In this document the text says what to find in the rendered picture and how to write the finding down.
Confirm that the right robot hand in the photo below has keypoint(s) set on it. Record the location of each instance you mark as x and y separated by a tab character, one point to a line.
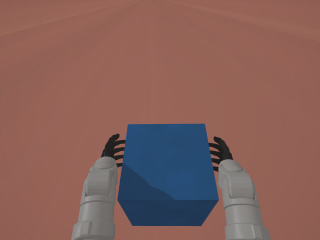
223	154

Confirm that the left robot forearm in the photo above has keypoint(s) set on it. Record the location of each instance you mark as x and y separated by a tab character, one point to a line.
96	214

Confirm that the left robot hand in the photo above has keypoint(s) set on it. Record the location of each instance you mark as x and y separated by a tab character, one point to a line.
109	149

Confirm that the right robot forearm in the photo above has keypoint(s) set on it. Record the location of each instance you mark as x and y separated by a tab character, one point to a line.
241	204

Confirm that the carton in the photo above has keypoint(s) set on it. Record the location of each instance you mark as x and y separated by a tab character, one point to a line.
167	176

